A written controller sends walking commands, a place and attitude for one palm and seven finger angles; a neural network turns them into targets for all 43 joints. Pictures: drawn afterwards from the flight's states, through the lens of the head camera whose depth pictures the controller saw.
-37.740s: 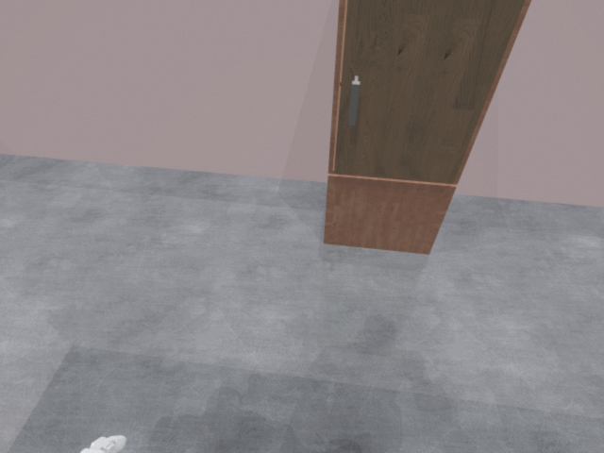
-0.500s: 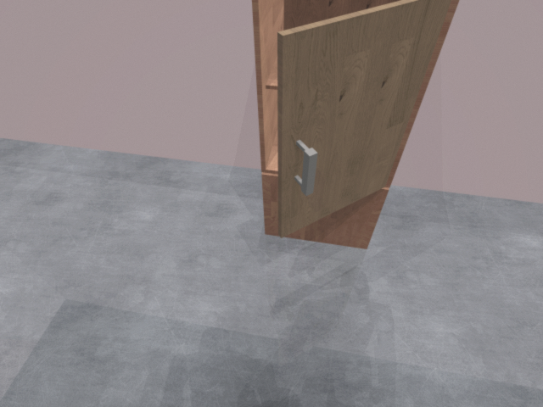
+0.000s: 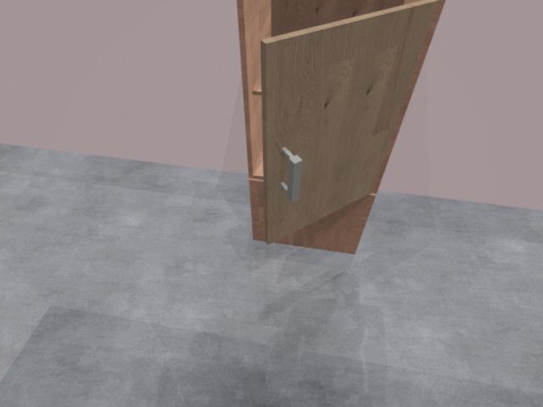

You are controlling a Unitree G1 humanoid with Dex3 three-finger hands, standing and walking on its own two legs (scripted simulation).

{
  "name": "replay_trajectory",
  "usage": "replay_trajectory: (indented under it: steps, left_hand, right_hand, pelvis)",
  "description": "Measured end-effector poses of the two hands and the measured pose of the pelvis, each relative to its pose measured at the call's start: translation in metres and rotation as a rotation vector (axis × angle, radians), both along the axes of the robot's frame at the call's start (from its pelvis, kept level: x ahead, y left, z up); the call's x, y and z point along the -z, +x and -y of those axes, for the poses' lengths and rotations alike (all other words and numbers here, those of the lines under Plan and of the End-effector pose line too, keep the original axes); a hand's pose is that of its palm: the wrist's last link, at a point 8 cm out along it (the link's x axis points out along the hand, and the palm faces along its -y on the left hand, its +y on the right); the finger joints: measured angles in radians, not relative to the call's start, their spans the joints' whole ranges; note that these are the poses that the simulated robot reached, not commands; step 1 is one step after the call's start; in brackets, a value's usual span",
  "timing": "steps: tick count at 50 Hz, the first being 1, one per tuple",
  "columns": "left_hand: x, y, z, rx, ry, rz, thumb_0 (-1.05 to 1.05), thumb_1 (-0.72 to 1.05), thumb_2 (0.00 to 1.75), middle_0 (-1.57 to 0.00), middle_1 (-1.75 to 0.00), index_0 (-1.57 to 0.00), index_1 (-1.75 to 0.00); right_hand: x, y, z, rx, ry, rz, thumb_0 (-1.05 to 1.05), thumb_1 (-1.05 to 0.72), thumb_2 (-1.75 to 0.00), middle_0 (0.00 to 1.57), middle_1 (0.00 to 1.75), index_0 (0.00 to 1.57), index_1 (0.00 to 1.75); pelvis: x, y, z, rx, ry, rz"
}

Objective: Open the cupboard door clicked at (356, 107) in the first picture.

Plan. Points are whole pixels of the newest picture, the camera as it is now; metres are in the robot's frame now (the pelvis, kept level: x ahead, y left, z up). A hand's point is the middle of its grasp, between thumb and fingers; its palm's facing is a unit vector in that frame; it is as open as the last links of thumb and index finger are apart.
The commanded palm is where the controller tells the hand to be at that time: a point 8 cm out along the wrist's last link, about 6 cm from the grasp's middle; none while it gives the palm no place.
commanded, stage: look to check the result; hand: left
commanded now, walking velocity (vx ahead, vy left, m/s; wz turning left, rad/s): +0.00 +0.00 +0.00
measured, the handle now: (289, 175) +0.61 -0.01 -0.06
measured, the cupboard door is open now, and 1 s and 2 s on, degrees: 41 41 41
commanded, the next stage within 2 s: walk to a spot facing it in 0.48 s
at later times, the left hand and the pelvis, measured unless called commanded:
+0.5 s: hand out of the picture +0.00 +0.15 -0.17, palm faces +0.06 -0.98 -0.18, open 7.4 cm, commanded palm none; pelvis +0.02 -0.01 +0.00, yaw +0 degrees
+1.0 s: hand out of the picture +0.05 +0.19 -0.20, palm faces -0.02 -0.98 -0.19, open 7.4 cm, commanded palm none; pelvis +0.03 +0.00 -0.01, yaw -7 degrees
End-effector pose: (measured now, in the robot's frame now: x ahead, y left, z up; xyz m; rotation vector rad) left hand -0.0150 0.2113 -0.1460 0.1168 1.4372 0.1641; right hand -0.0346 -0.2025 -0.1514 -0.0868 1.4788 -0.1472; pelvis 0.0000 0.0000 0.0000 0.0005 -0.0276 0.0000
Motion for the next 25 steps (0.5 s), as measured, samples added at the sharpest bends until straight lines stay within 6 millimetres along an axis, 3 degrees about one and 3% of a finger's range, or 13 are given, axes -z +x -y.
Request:
replay_trajectory:
  steps: [11, 25]
  left_hand:
    - [-0.003, -0.006, 0.004, -0.024, 0.01, -0.044, 0.0, 0.91, 0.9, -0.2, -0.3, -0.2, -0.3]
    - [-0.002, 0.011, 0.014, -0.026, 0.003, -0.024, 0.0, 0.91, 0.9, -0.2, -0.3, -0.2, -0.3]
  right_hand:
    - [0.001, 0.018, 0.005, -0.017, 0.004, 0.004, 0.01, -0.91, -0.9, 0.2, 0.3, 0.2, 0.3]
    - [0.0, 0.047, 0.02, -0.038, -0.017, 0.037, 0.01, -0.91, -0.9, 0.2, 0.3, 0.2, 0.3]
  pelvis:
    - [-0.001, 0.01, 0.005, -0.005, 0.002, -0.002]
    - [-0.001, 0.023, 0.013, -0.009, 0.006, -0.003]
